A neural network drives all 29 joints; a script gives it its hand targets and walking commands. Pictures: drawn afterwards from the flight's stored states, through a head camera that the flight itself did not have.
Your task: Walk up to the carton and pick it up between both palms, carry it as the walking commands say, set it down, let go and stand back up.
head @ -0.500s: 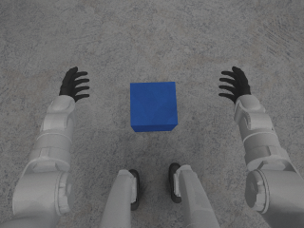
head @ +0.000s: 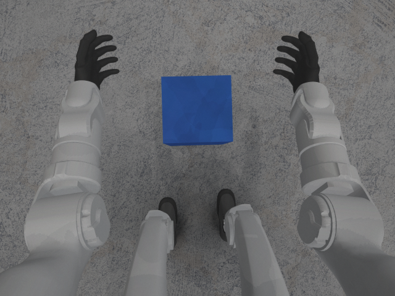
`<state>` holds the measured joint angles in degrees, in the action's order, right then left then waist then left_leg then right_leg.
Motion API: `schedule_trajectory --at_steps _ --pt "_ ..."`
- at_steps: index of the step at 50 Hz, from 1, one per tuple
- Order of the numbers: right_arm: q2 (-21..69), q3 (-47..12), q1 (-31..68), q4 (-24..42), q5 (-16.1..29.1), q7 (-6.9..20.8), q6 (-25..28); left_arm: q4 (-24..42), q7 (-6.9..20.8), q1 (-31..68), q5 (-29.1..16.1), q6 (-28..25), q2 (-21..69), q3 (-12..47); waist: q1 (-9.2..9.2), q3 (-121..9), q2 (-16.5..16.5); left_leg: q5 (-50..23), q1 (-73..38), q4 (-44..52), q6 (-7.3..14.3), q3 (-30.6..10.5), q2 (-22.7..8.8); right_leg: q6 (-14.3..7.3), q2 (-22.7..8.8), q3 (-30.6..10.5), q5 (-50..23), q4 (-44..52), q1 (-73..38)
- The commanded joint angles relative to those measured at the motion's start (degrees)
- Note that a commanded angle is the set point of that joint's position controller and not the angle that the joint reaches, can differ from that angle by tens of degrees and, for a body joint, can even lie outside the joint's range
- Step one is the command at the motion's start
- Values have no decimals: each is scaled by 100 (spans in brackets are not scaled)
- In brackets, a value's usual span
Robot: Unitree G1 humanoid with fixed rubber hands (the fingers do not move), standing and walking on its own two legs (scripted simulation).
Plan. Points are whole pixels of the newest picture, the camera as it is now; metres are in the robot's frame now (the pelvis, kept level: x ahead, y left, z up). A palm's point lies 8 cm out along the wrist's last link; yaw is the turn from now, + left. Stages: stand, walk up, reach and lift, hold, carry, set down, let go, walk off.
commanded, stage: reach and lift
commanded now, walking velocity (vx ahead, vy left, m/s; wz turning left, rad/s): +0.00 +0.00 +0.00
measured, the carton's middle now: (196, 115) +0.49 -0.01 -0.53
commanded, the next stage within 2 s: none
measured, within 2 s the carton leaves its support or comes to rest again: neither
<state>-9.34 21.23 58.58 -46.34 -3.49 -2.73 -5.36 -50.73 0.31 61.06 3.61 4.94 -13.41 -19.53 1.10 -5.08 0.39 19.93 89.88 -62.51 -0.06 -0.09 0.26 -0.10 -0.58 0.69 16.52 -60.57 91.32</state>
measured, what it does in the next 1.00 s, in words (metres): lowers itself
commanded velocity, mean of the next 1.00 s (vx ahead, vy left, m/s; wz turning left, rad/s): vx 0.00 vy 0.00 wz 0.00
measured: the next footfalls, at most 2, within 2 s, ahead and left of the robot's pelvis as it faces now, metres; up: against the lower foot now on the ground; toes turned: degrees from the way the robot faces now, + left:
none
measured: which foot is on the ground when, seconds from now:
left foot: down 0.00-1.00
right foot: down 0.00-1.00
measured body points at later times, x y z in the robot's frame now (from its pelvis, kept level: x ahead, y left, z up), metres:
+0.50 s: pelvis -0.04 +0.00 -0.15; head +0.30 +0.00 +0.15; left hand +0.51 +0.19 -0.28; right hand +0.49 -0.20 -0.28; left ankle +0.05 +0.12 -0.62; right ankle +0.07 -0.12 -0.62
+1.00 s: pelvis -0.05 +0.00 -0.25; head +0.32 +0.00 +0.01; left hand +0.50 +0.18 -0.42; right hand +0.49 -0.19 -0.43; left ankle +0.05 +0.12 -0.62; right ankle +0.07 -0.12 -0.62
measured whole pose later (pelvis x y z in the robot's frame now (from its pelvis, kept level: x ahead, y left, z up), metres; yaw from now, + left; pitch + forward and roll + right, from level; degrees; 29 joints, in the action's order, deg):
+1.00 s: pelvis -0.05 +0.00 -0.25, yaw +0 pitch +41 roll +0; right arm -18.4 8.5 78.1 -62.4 11.9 -8.2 -2.9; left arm -64.5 -6.2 80.2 -12.3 3.4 -21.6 -4.1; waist 1.1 13.9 0.0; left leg 34.4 127.2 -120.1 -0.2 -0.2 0.9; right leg -0.3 -1.2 0.5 29.8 -117.6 129.2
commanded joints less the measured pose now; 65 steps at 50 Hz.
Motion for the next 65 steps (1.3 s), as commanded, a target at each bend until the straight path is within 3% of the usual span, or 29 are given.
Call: schedule_trajectory --at_steps 1,8,18,28,35,54,65 --pt "-472 79 960 459 -24 52 139 469 20 1047 -21 -112 -558 -14 4 -5276 85 -2378 -2001 16 -161 -49 412 180 441 -121 -2685 -341 -3281" --pt "-644 16 1531 30 142 -2 107 138 -86 1596 -134 -34 -646 158 16 -5139 75 -1302 -1077 -955 -222 53 444 219 454 49 -1524 -1295 -2085" --pt "-1091 -389 2064 250 598 -337 -49 389 -434 2228 -634 111 -1069 582 60 -6352 165 -1005 -688 -2322 -218 224 462 184 487 202 -1178 -2647 -1717" --pt "-1278 -784 2658 -241 1037 -454 -67 -141 -595 2819 -1054 130 -1230 936 20 -5686 151 -272 19 -3203 -144 213 348 126 390 208 -375 -3521 -770" --pt "-1367 -881 2888 -698 1161 -516 96 -602 -630 3005 -1213 -19 -1297 1095 40 -5277 78 -222 458 -3797 -103 159 322 142 308 166 -359 -4149 -422" --pt "-1621 -1386 3566 -1349 1714 -531 456 -1031 -651 3559 -1762 -360 -1535 1678 38 -4712 70 -375 928 -5059 -140 38 165 148 127 -29 -677 -5416 -120" --pt "-1835 -1667 3962 -1421 2041 -583 481 -891 -764 3996 -1997 -353 -1677 1949 21 -5162 140 -411 420 -5364 -153 79 114 135 124 70 -614 -5761 -274"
